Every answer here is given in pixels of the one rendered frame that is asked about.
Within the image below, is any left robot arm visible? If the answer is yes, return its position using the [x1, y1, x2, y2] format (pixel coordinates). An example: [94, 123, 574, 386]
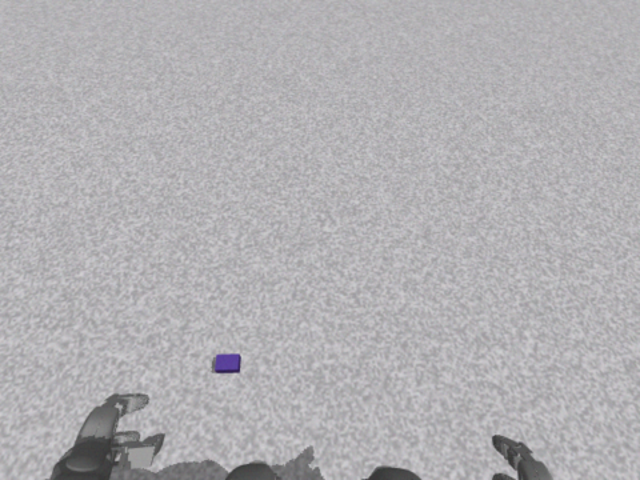
[50, 441, 113, 480]

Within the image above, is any left robot hand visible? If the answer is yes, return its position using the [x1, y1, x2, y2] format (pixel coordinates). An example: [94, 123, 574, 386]
[74, 394, 165, 470]

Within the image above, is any small box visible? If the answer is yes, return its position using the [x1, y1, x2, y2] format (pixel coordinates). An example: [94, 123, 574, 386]
[215, 354, 241, 373]

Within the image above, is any right robot hand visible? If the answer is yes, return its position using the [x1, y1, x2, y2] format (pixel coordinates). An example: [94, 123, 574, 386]
[492, 435, 554, 480]

